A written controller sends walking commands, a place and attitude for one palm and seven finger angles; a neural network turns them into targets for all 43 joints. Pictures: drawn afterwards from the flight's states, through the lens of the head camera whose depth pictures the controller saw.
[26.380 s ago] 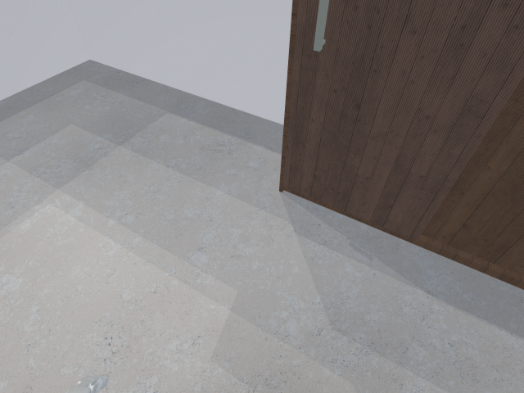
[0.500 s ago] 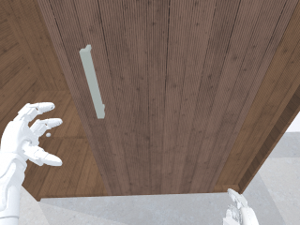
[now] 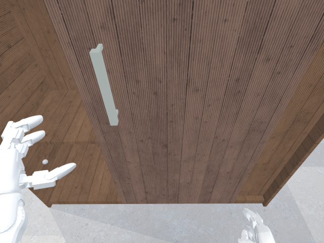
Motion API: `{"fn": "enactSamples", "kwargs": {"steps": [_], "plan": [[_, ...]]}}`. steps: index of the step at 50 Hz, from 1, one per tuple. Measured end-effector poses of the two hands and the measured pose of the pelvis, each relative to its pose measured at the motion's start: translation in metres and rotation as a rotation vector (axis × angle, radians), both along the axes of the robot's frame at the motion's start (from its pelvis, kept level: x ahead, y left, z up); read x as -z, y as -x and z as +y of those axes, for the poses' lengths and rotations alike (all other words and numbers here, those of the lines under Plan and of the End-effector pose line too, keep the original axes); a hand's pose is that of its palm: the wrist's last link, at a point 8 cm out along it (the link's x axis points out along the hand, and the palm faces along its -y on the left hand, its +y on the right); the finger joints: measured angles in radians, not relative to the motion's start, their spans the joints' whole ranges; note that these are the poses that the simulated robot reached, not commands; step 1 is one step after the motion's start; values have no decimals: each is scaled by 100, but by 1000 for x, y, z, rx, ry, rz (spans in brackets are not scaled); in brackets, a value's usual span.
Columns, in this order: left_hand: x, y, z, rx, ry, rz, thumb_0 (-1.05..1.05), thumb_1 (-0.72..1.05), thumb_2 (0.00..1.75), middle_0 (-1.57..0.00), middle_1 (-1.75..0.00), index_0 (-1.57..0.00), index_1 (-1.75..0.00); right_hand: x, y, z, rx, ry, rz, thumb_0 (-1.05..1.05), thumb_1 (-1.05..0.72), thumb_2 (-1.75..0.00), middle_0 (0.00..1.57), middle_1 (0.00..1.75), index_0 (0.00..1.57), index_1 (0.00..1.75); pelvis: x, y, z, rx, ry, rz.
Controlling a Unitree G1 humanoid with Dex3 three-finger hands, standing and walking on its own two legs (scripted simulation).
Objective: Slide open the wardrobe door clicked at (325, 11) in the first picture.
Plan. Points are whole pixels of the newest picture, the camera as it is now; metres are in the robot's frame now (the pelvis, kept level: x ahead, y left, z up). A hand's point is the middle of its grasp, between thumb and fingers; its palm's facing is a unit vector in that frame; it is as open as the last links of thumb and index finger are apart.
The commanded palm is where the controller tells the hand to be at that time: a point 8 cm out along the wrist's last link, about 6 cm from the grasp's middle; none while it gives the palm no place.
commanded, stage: draw the hand back to the body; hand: left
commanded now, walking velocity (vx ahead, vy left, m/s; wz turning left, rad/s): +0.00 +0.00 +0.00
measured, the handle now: (107, 88) +0.48 +0.23 +0.15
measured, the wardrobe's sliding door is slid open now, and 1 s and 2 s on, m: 0.46 0.46 0.46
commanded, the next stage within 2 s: step back with the hand held close in 0.70 s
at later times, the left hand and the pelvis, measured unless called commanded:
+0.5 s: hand (44, 165) +0.20 +0.26 +0.16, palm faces +0.45 -0.81 -0.38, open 7.7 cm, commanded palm +0.15 +0.30 +0.17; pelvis +0.02 +0.00 +0.00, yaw +0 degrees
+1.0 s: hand (48, 164) +0.20 +0.26 +0.16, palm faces +0.41 -0.80 -0.43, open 7.4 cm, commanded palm +0.14 +0.29 +0.17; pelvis +0.00 -0.01 +0.00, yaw -1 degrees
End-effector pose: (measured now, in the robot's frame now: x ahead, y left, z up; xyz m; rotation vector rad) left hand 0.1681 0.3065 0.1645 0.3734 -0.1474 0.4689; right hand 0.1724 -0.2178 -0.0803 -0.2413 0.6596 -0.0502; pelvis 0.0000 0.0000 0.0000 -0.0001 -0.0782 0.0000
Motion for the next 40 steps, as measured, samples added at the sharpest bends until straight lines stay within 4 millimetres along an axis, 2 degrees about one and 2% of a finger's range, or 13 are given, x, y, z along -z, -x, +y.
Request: {"fn": "enactSamples", "kwargs": {"steps": [5,10,22,29,40], "plan": [[-7,-4,-2,16,-32,-11,-1,19,56,-23,-71,-23,-72,-3,-8,1,16,-14,-9,2,-90,-89,20,30,20,30,-1,-8,2,9,-5,-6],[-5,-5,-7,40,-40,17,0,37,65,-23,-61,-22,-61,-7,-17,1,23,-21,-24,2,-90,-89,20,30,20,30,-1,-14,3,17,-8,-4],[-10,10,-10,14,-63,32,1,76,84,-22,-37,-21,-38,-10,-32,-2,3,-14,-29,2,-90,-89,20,30,20,30,0,-19,-1,8,-7,-1],[-7,12,-13,0,-48,36,1,86,89,-21,-32,-21,-32,-7,-29,-3,0,-20,-16,2,-90,-89,20,30,20,30,-1,-16,-6,4,-9,-4],[-10,14,-21,21,-58,28,1,89,90,-21,-30,-21,-30,-5,-18,-11,19,-20,-4,2,-90,-89,20,30,20,30,-1,-13,-12,5,-7,-14]]}}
